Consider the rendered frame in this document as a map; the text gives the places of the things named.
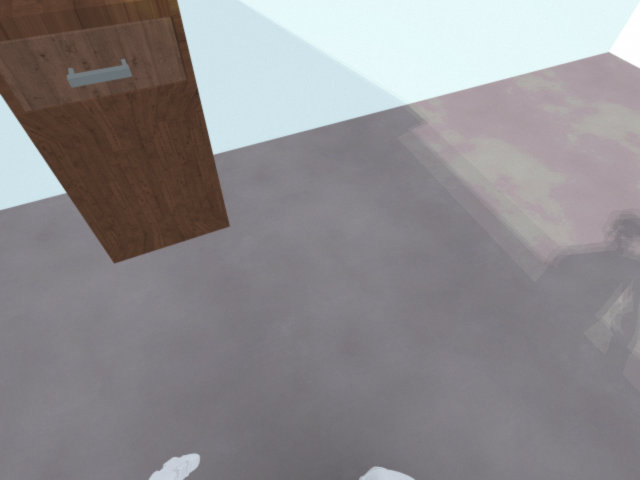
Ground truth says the drawer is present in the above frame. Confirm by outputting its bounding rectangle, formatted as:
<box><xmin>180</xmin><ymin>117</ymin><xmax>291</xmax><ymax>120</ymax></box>
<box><xmin>0</xmin><ymin>17</ymin><xmax>186</xmax><ymax>112</ymax></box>

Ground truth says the handle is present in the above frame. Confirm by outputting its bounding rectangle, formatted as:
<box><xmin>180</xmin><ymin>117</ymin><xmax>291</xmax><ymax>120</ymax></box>
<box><xmin>67</xmin><ymin>59</ymin><xmax>132</xmax><ymax>88</ymax></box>

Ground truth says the left robot hand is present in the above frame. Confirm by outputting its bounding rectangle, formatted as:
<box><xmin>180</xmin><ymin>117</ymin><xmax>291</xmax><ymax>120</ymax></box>
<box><xmin>149</xmin><ymin>454</ymin><xmax>200</xmax><ymax>480</ymax></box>

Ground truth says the cabinet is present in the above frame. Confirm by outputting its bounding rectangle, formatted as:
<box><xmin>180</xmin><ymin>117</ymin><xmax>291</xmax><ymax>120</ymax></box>
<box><xmin>0</xmin><ymin>0</ymin><xmax>230</xmax><ymax>263</ymax></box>

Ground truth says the right robot shin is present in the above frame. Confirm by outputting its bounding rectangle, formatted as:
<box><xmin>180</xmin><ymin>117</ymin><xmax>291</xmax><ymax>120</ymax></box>
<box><xmin>363</xmin><ymin>467</ymin><xmax>385</xmax><ymax>477</ymax></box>

